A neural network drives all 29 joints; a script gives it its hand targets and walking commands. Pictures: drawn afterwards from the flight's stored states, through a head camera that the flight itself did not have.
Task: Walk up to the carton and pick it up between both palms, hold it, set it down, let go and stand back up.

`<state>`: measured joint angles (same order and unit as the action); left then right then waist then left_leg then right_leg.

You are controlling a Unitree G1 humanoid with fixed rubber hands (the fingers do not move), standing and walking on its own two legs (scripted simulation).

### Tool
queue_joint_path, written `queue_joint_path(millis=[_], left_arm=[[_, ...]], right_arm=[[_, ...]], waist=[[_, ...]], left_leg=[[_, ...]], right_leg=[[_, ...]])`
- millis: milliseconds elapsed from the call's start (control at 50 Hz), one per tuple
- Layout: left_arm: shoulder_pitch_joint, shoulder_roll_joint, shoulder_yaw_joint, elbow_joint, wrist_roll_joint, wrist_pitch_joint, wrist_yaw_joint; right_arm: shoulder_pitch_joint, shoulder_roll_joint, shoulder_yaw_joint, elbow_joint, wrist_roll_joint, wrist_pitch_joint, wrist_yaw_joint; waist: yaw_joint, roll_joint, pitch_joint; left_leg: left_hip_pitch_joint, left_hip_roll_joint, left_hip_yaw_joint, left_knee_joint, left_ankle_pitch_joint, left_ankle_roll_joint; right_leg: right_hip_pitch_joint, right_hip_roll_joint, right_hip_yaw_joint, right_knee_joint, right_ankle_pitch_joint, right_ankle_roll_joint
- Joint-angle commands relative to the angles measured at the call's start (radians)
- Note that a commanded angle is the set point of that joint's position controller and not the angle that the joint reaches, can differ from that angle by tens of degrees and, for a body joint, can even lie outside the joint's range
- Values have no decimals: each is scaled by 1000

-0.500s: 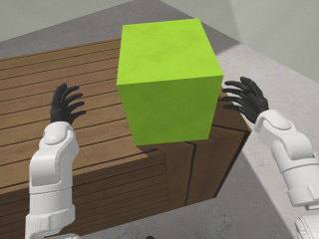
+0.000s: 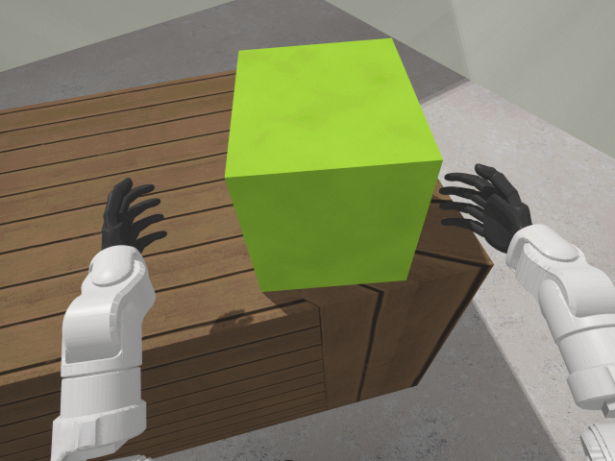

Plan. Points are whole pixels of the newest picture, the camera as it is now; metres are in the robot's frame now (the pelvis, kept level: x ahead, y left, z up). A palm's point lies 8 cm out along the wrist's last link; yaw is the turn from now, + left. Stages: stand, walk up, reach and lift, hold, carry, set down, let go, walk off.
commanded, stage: set down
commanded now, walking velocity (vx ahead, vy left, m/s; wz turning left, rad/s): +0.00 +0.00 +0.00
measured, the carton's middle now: (324, 168) +0.51 +0.11 +0.07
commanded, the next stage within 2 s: none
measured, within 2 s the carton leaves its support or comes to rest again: neither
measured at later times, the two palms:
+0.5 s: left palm (130, 312) +0.21 +0.27 +0.11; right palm (584, 344) +0.30 -0.23 +0.04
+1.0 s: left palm (76, 345) +0.17 +0.31 +0.10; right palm (598, 409) +0.22 -0.21 +0.06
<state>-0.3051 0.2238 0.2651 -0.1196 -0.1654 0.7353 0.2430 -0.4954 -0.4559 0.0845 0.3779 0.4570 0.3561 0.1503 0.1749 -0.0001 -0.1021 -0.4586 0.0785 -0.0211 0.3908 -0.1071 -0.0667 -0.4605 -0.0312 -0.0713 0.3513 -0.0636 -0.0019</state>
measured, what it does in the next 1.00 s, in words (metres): shifts its weight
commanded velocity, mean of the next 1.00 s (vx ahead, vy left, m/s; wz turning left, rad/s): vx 0.00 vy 0.00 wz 0.00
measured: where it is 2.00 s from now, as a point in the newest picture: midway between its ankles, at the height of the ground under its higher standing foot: outside the picture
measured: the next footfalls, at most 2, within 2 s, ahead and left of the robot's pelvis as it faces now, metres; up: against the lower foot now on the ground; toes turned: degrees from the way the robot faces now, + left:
right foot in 1.30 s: -0.05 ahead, -0.07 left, +0.00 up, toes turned -1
left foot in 1.82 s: -0.19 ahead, +0.12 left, +0.00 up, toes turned -9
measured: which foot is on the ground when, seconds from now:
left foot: down 0.00-1.00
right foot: down 0.00-1.00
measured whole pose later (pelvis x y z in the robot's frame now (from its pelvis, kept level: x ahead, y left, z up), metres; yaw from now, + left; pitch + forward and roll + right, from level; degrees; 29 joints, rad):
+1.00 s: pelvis -0.07 +0.04 +0.00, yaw -5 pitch +0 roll -2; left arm 0.02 0.11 0.25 -0.27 -0.17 0.55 0.33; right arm -0.13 -0.54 0.06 0.49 0.47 0.08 0.31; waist 0.12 -0.01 -0.09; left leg -0.41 0.00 -0.10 0.55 -0.28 -0.05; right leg -0.42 -0.02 0.01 0.45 -0.32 -0.02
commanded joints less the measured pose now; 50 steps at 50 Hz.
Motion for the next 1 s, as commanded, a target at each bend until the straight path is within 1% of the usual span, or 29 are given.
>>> queue_joint_path(millis=[0,60,140,200,280,340,400,500,520,560,580,600,620,660,680,720,740,760,780,800,820,840,860,880,900,920,940,960,980], left_arm=[[85,18,-60,-507,-10,-84,-35],[180,13,-20,-577,20,-143,-54],[345,4,31,-632,38,-243,-66],[434,-26,37,-630,49,-315,-65],[495,-55,36,-609,69,-407,-57],[516,-47,29,-583,60,-465,-51],[468,-33,26,-520,59,-488,-36],[234,-11,5,-352,41,-399,4],[190,-8,0,-332,33,-371,10],[98,3,3,-280,29,-317,3],[92,6,3,-257,27,-293,-6],[83,12,7,-247,26,-278,-10],[54,13,10,-248,23,-272,-4],[1,-5,-2,-287,13,-283,25],[-31,-16,-11,-302,10,-292,36],[21,-54,-43,-340,16,-312,59],[57,-71,-64,-342,25,-319,68],[71,-76,-84,-332,32,-319,78],[48,-71,-107,-298,34,-311,91],[33,-70,-118,-278,53,-303,90],[39,-75,-121,-270,75,-282,80],[1,-62,-123,-270,67,-251,71],[-23,-60,-135,-234,55,-215,62],[-111,-63,-142,-193,53,-191,65],[-188,-80,-158,-166,57,-177,95],[-219,-106,-188,-142,59,-175,132],[-121,-165,-213,-161,87,-182,132],[-104,-195,-233,-166,92,-188,134],[-52,-214,-253,-230,82,-197,145]], right_arm=[[38,-380,-161,-217,40,-148,31],[125,-392,-173,-292,37,-223,38],[248,-406,-174,-396,49,-330,57],[329,-423,-179,-386,47,-395,85],[398,-424,-176,-364,55,-452,132],[447,-395,-166,-383,65,-485,142],[433,-363,-161,-364,70,-490,144],[286,-319,-158,-273,57,-401,141],[256,-318,-155,-273,58,-379,138],[207,-306,-135,-258,49,-338,124],[222,-286,-125,-247,42,-322,113],[219,-269,-125,-244,33,-312,104],[179,-268,-137,-244,20,-306,100],[71,-298,-182,-228,4,-313,118],[24,-328,-190,-203,3,-325,130],[51,-389,-195,-164,25,-353,159],[87,-410,-195,-147,39,-362,172],[109,-424,-193,-141,54,-364,181],[101,-435,-192,-130,67,-355,186],[119,-445,-162,-137,83,-350,185],[161,-458,-128,-116,101,-340,181],[151,-451,-111,-78,113,-324,175],[130,-429,-111,-21,112,-302,164],[26,-428,-141,16,88,-287,162],[-108,-433,-170,42,69,-273,171],[-203,-440,-200,91,62,-261,188],[-129,-468,-184,127,70,-272,200],[-124,-478,-170,138,77,-277,212],[-69,-496,-163,113,98,-292,226]], waist=[[-143,22,-491],[-161,15,-455],[-163,-11,-438],[-172,-14,-424],[-163,-26,-431],[-164,-61,-379],[-156,-75,-301],[-157,-87,-179],[-159,-114,-164],[-174,-203,-149],[-179,-230,-141],[-175,-225,-128],[-160,-183,-117],[-127,-51,-152],[-127,-49,-192],[-138,-40,-244],[-146,-35,-244],[-148,-34,-227],[-146,-33,-194],[-158,-113,-198],[-177,-176,-202],[-200,-227,-178],[-218,-235,-140],[-221,-159,-111],[-182,-7,-85],[-145,163,-52],[-162,193,-62],[-153,187,-75],[-140,170,-103]], left_leg=[[301,-54,-62,-34,307,5],[297,-55,-45,-1,478,12],[305,-62,-24,39,701,27],[324,-61,-30,52,744,37],[318,-51,-42,40,629,42],[264,-52,-36,20,454,56],[188,-55,-30,-8,233,70],[6,-70,-43,-74,-226,89],[6,-82,-54,-66,-276,89],[123,-131,-75,25,-268,85],[201,-149,-81,65,-235,83],[212,-155,-70,68,-216,80],[134,-145,-47,26,-233,76],[-37,-91,-15,-71,-227,68],[-40,-86,-13,-58,-197,69],[22,-65,-31,-42,-151,67],[67,-56,-52,-38,-190,65],[92,-45,-82,-47,-296,65],[81,-29,-125,-73,-464,71],[187,-50,-165,-5,-557,74],[398,-73,-214,123,-513,79],[630,-116,-251,252,-380,68],[738,-142,-260,298,-303,59],[625,-131,-238,234,-344,58],[329,-82,-201,59,-450,57],[6,4,-187,-155,-588,64],[-5,46,-217,-165,-556,63],[26,48,-243,-149,-509,43],[118,40,-262,-129,-446,16]], right_leg=[[513,101,56,47,179,-39],[522,108,52,60,270,-33],[545,118,41,65,402,-27],[521,115,35,59,428,-29],[516,98,59,40,327,-39],[501,71,94,22,216,-32],[462,44,143,4,6,-32],[425,6,266,-44,-529,-29],[401,-14,293,-59,-597,-37],[241,-95,362,-122,-719,-87],[159,-128,380,-153,-749,-109],[135,-130,371,-160,-727,-113],[183,-99,335,-134,-663,-96],[350,12,248,-26,-468,-43],[361,22,225,11,-384,-46],[348,44,193,49,-273,-57],[315,50,192,50,-291,-60],[281,50,204,43,-372,-57],[255,51,215,43,-497,-44],[159,-12,251,11,-602,-71],[-44,-98,292,-32,-721,-133],[-315,-176,341,-89,-831,-201],[-467,-205,348,-123,-843,-232],[-431,-166,291,-87,-745,-212],[-199,-58,200,-2,-554,-152],[108,77,92,112,-342,-68],[211,99,49,170,-149,-58],[219,103,52,185,-90,-61],[189,102,65,179,-77,-69]])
